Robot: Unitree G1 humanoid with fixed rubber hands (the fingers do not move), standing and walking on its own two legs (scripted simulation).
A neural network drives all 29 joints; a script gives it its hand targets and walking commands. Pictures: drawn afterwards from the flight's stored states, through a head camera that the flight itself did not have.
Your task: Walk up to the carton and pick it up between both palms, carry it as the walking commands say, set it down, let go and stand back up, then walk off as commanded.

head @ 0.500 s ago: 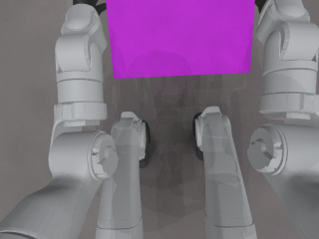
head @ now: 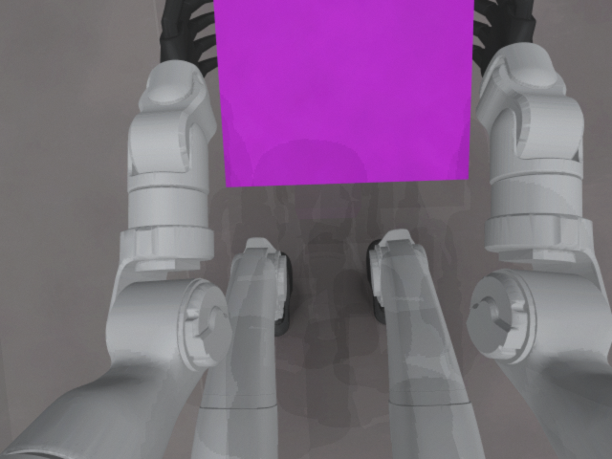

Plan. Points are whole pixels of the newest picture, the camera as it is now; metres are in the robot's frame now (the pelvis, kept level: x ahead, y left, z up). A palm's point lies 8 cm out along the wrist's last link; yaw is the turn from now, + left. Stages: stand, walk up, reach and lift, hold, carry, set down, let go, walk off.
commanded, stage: reach and lift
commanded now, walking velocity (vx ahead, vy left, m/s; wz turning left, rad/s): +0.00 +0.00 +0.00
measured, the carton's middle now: (338, 79) +0.52 -0.02 -0.11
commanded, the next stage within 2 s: none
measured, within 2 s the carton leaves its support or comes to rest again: neither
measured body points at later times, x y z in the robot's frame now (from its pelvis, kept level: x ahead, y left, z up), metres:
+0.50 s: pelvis +0.01 +0.00 +0.07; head +0.26 -0.01 +0.43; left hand +0.50 +0.14 +0.02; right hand +0.50 -0.18 +0.02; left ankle +0.15 +0.12 -0.56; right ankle +0.17 -0.14 -0.56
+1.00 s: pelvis +0.05 +0.00 +0.13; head +0.22 -0.01 +0.54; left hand +0.47 +0.15 +0.10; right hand +0.47 -0.17 +0.10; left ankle +0.15 +0.12 -0.56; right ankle +0.17 -0.14 -0.56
